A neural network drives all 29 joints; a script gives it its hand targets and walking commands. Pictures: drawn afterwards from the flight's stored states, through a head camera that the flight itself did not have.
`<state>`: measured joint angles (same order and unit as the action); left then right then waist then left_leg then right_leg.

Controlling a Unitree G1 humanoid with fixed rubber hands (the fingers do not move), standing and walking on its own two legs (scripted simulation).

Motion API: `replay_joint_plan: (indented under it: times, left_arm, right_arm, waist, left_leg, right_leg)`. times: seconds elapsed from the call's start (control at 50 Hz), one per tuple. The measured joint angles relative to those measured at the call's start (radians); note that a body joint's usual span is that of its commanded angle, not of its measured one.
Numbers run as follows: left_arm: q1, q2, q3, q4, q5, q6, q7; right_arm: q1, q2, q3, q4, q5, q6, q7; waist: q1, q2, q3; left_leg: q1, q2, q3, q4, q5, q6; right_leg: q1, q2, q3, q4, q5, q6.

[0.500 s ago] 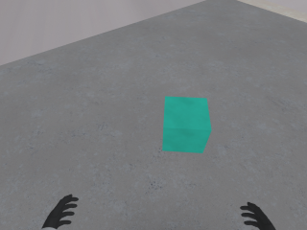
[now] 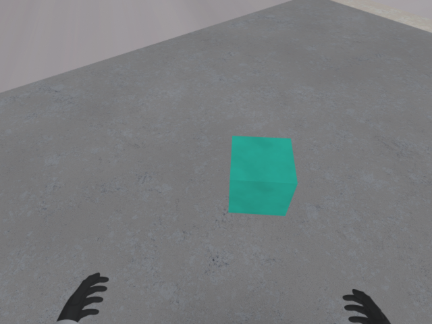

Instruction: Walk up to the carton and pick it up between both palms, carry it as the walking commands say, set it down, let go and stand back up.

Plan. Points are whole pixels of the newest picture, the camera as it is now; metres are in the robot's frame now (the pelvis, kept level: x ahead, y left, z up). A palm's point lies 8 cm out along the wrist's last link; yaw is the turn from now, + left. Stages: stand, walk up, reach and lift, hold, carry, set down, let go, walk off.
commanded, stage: stand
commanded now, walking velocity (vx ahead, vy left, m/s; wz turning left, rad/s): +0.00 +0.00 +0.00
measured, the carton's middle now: (258, 176) +0.88 -0.18 -0.61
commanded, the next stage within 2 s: walk up in 0.12 s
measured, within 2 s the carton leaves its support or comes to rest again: neither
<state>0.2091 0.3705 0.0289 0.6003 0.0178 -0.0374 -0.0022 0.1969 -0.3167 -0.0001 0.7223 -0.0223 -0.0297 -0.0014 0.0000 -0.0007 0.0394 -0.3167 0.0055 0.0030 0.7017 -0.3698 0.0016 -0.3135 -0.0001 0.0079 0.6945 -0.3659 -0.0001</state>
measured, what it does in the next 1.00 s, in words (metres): walks ahead: right foot, then left foot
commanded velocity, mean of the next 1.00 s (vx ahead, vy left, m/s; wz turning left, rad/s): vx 0.30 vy -0.13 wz -0.02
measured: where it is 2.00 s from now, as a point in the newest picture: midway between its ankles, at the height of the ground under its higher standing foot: (281, 306)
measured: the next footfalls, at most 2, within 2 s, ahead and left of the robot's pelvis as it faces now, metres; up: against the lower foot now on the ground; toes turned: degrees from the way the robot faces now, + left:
right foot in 0.68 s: +0.06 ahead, -0.21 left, +0.00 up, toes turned -3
left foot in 0.94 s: +0.27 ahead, +0.03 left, +0.00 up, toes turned +8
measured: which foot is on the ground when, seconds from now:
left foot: down 0.00-0.66, up 0.68-0.92, down 0.94-1.00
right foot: down 0.00-0.40, up 0.42-0.66, down 0.68-0.98, up 1.00-1.00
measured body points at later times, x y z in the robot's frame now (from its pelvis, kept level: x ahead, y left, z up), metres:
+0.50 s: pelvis +0.01 -0.01 +0.01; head +0.04 +0.00 +0.46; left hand +0.15 +0.26 -0.09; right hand +0.11 -0.30 -0.10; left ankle +0.00 +0.12 -0.72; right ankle -0.01 -0.14 -0.67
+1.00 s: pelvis +0.20 -0.08 +0.00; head +0.23 -0.06 +0.44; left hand +0.17 +0.17 -0.15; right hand +0.34 -0.34 -0.11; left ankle +0.23 +0.02 -0.72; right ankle +0.03 -0.21 -0.69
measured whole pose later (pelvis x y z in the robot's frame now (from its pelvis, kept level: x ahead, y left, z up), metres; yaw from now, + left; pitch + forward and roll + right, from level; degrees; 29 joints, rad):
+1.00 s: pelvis +0.20 -0.08 +0.00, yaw +3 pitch +1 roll -2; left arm 0.50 0.24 0.02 0.79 0.00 0.00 -0.02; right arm 0.16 -0.28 0.00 0.82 -0.02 -0.03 0.03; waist 0.00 -0.02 0.04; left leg -0.44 0.07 0.07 0.75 -0.32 0.01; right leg -0.08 0.00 -0.08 0.74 -0.50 0.00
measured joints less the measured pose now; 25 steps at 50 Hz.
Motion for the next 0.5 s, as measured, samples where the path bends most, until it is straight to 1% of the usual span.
replay_joint_plan:
  times: [0.34, 0.36, 0.4, 0.42, 0.44, 0.48, 0.5]
  left_arm:
    - [0.000, 0.009, 0.000, 0.000, -0.003, -0.001, 0.003]
    - [0.003, 0.007, 0.000, 0.002, -0.002, 0.007, 0.004]
    - [0.012, -0.002, -0.001, 0.005, 0.006, 0.051, -0.017]
    - [0.016, -0.011, 0.001, 0.008, 0.010, 0.071, -0.030]
    - [0.021, -0.021, 0.004, 0.011, 0.013, 0.086, -0.043]
    - [0.023, -0.038, 0.005, 0.019, 0.014, 0.102, -0.057]
    - [0.023, -0.045, 0.005, 0.021, 0.014, 0.104, -0.060]
  right_arm:
    - [0.000, -0.007, 0.000, 0.027, 0.000, -0.001, 0.003]
    - [0.000, -0.007, 0.001, 0.029, -0.008, 0.013, 0.010]
    - [0.000, -0.005, 0.000, 0.031, -0.018, 0.046, 0.013]
    - [0.001, -0.005, 0.000, 0.033, -0.020, 0.052, 0.013]
    - [0.005, -0.005, 0.000, 0.035, -0.021, 0.053, 0.008]
    - [0.022, -0.005, 0.000, 0.037, -0.021, 0.054, 0.002]
    - [0.031, -0.004, 0.000, 0.040, -0.020, 0.053, 0.000]
  waist:
    - [0.000, 0.000, 0.000]
    - [0.000, 0.000, -0.003]
    - [0.000, 0.000, -0.008]
    - [-0.001, 0.001, -0.008]
    - [-0.002, 0.001, -0.011]
    - [-0.002, 0.001, -0.013]
    - [-0.001, 0.000, -0.014]
  left_leg:
    - [0.000, 0.000, 0.000, 0.000, 0.005, 0.000]
    - [0.000, -0.001, 0.001, 0.000, -0.002, 0.000]
    - [0.000, 0.000, 0.001, -0.008, 0.003, 0.000]
    - [0.001, 0.005, 0.001, -0.015, 0.005, 0.000]
    - [0.001, 0.014, 0.003, -0.028, 0.007, 0.000]
    - [0.007, 0.036, 0.004, -0.078, 0.025, -0.003]
    - [0.011, 0.050, 0.004, -0.109, 0.040, -0.008]
  right_leg:
    - [0.000, 0.000, 0.000, 0.000, 0.004, 0.000]
    - [0.000, -0.002, 0.000, 0.000, 0.000, 0.000]
    - [-0.004, -0.002, -0.002, 0.008, -0.037, 0.000]
    - [-0.020, -0.002, -0.011, 0.046, -0.088, 0.000]
    - [-0.054, -0.002, -0.017, 0.115, -0.112, 0.000]
    - [-0.120, -0.002, -0.019, 0.216, -0.111, 0.000]
    - [-0.146, -0.002, -0.019, 0.233, -0.101, 0.000]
